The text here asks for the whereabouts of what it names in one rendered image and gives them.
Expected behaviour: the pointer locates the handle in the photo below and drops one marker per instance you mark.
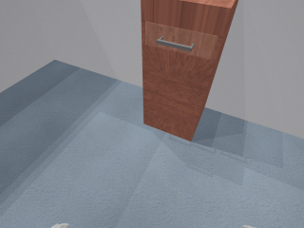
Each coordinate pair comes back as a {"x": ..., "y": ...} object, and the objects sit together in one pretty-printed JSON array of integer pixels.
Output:
[{"x": 174, "y": 45}]

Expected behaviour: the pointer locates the cabinet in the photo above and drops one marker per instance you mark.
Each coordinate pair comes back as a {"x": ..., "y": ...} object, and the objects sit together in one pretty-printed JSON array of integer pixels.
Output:
[{"x": 176, "y": 85}]

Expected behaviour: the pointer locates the drawer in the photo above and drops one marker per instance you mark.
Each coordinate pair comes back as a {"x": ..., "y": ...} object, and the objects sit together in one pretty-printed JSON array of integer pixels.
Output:
[{"x": 204, "y": 43}]

